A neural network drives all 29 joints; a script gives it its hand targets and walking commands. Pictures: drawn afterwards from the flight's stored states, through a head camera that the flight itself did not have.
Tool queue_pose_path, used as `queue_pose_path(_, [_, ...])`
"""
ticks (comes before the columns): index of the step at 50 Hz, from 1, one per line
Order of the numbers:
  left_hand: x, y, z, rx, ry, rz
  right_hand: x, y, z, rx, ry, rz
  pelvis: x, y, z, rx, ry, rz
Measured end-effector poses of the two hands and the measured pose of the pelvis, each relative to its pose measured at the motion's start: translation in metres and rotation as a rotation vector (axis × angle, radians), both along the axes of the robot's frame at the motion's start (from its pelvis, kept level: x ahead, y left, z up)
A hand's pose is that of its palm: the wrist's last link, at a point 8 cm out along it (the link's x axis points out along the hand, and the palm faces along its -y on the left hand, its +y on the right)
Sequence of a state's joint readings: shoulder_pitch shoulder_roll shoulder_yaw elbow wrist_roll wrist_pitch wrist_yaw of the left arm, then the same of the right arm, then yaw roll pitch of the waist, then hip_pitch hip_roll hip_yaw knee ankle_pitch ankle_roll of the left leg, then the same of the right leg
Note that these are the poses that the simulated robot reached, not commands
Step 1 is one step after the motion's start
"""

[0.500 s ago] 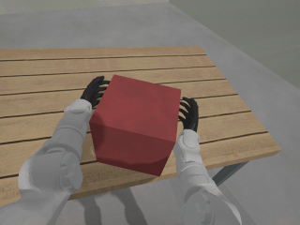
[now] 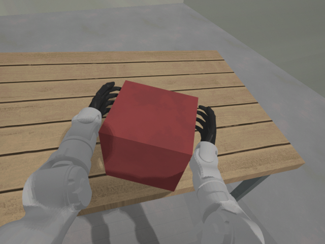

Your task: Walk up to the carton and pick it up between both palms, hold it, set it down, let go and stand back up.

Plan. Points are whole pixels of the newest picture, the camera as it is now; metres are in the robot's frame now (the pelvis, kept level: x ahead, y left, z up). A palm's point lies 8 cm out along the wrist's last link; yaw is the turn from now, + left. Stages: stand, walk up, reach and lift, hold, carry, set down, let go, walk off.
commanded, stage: reach and lift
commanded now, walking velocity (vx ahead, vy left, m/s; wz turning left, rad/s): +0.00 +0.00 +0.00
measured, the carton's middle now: (150, 137) +0.39 -0.02 +0.04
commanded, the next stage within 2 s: none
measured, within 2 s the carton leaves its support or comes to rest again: leaves its support in 0.20 s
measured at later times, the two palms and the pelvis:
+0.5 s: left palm (101, 114) +0.42 +0.11 +0.11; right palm (218, 133) +0.35 -0.17 +0.11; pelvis -0.03 +0.00 +0.00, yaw +0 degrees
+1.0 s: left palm (102, 104) +0.41 +0.10 +0.14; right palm (225, 116) +0.36 -0.18 +0.15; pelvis -0.02 -0.01 +0.00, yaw +0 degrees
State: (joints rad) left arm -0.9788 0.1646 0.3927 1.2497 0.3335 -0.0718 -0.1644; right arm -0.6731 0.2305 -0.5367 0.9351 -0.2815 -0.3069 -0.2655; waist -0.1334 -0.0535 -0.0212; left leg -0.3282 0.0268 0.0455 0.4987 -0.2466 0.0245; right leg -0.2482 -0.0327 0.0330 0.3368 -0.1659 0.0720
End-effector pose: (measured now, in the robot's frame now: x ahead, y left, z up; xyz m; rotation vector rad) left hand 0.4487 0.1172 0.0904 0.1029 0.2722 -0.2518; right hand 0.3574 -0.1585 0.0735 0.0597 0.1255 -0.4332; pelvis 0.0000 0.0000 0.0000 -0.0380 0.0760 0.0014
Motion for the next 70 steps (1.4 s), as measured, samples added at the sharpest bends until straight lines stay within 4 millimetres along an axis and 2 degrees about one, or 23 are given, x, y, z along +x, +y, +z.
queue_pose_path(18, [-0.026, -0.016, 0.007, -0.009, 0.003, 0.05, -0.017, -0.017, 0.012, -0.064, 0.03, 0.034, -0.021, 0.0, 0.001, -0.001, -0.023, 0.001])
queue_pose_path(25, [-0.034, -0.012, 0.017, -0.004, -0.027, 0.08, -0.012, -0.016, 0.035, -0.07, 0.005, 0.07, -0.028, 0.0, 0.0, -0.001, -0.033, 0.002])
queue_pose_path(30, [-0.035, -0.01, 0.019, 0.003, -0.023, 0.096, -0.009, -0.015, 0.042, -0.064, 0.012, 0.088, -0.03, 0.0, 0.0, 0.0, -0.036, 0.002])
queue_pose_path(46, [-0.029, -0.017, 0.045, 0.014, -0.068, 0.142, 0.008, -0.024, 0.067, -0.058, -0.022, 0.131, -0.02, -0.006, 0.002, 0.006, -0.018, 0.006])
queue_pose_path(51, [-0.038, -0.017, 0.053, 0.006, -0.091, 0.168, 0.007, -0.025, 0.08, -0.069, -0.044, 0.153, -0.021, -0.007, 0.003, 0.007, -0.03, 0.007])
queue_pose_path(57, [-0.05, -0.012, 0.058, 0.008, -0.066, 0.191, 0.001, -0.021, 0.086, -0.062, -0.019, 0.175, -0.026, -0.008, 0.003, 0.008, -0.05, 0.01])
queue_pose_path(63, [-0.059, -0.011, 0.072, 0.001, -0.089, 0.215, -0.001, -0.021, 0.105, -0.056, -0.046, 0.194, -0.033, -0.008, 0.002, 0.008, -0.062, 0.011])
queue_pose_path(70, [-0.065, -0.01, 0.076, 0.005, -0.066, 0.243, 0.0, -0.02, 0.109, -0.041, -0.021, 0.221, -0.035, -0.01, 0.003, 0.01, -0.073, 0.012])
